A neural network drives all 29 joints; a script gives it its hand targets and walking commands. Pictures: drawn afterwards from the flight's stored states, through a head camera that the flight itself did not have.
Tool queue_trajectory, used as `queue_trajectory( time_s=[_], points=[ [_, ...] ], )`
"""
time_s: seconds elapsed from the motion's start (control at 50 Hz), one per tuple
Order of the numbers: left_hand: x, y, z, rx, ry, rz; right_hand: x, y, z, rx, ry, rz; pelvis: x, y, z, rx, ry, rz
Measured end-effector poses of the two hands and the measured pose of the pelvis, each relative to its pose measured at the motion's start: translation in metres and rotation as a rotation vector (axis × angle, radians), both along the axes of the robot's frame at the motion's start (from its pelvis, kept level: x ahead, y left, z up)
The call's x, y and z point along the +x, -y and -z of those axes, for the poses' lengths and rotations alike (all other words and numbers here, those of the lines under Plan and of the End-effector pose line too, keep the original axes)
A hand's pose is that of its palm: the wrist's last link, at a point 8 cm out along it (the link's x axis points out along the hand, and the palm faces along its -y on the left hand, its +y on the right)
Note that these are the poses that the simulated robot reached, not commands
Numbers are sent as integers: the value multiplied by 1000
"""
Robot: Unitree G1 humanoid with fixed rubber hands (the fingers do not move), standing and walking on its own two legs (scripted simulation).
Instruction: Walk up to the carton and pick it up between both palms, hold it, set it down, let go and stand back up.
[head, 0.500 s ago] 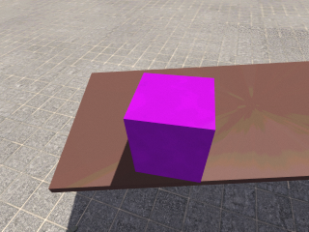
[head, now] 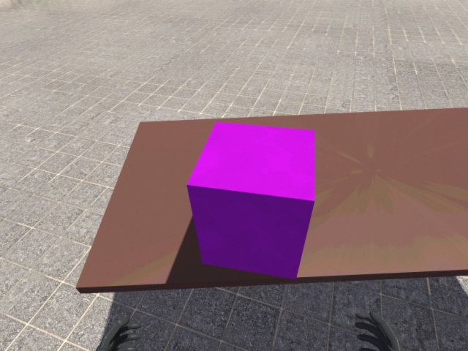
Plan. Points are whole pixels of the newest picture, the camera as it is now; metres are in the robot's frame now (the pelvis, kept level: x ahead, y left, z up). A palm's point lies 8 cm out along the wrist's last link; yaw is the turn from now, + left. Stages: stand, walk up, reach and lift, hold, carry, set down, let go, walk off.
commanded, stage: reach and lift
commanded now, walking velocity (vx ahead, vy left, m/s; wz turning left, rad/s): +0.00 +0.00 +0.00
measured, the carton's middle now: (255, 200) +0.45 -0.01 +0.02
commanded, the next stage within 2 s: none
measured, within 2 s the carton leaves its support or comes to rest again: neither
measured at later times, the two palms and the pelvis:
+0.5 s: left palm (99, 337) +0.19 +0.25 -0.02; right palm (378, 339) +0.18 -0.19 -0.02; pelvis +0.00 +0.00 +0.00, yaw +0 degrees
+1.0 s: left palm (102, 305) +0.23 +0.25 +0.02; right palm (364, 311) +0.21 -0.17 +0.02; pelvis +0.01 +0.00 +0.00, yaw +0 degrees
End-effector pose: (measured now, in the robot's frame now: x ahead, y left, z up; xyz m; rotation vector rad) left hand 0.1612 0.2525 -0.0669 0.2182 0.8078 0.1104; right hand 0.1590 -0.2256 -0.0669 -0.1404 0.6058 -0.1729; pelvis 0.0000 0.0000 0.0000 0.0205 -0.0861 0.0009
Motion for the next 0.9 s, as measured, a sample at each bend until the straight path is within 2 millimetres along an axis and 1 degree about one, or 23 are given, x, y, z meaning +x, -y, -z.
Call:
queue_trajectory(
  time_s=[0.12, 0.34, 0.58, 0.7, 0.8, 0.9],
  points=[
    [4, -1, -9, -23, 65, -6, 4, -11, -10, 14, 47, 15, -3, 0, 0, 0, 9, 0],
    [21, 0, -31, -71, 204, 6, 11, -19, -32, 0, 117, 25, -2, -1, -1, -2, 4, 0],
    [34, 2, -51, -109, 317, 34, 32, -41, -56, 23, 220, 16, 5, -1, -2, -2, -9, 0],
    [45, 2, -65, -112, 382, 66, 42, -51, -68, 36, 272, 21, 8, -1, -2, -2, -14, 0],
    [52, 4, -75, -120, 422, 95, 46, -55, -78, 48, 309, 30, 10, -2, -3, -3, -16, 0],
    [55, 5, -78, -132, 434, 103, 50, -57, -83, 50, 314, 33, 10, -3, -3, -4, -17, 0]
  ],
)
